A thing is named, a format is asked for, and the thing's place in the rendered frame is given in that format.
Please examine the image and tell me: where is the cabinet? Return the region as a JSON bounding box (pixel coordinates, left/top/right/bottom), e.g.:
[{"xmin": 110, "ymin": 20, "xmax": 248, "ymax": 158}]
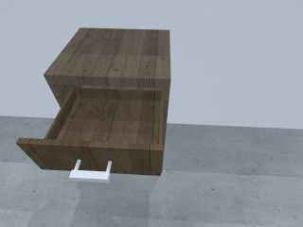
[{"xmin": 44, "ymin": 27, "xmax": 171, "ymax": 173}]

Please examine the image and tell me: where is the handle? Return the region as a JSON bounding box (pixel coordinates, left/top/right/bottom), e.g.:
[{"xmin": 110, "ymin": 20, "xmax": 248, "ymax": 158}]
[{"xmin": 69, "ymin": 159, "xmax": 112, "ymax": 183}]

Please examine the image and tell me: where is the drawer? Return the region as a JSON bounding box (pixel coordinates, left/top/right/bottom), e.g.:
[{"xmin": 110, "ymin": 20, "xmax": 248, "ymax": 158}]
[{"xmin": 16, "ymin": 87, "xmax": 163, "ymax": 176}]

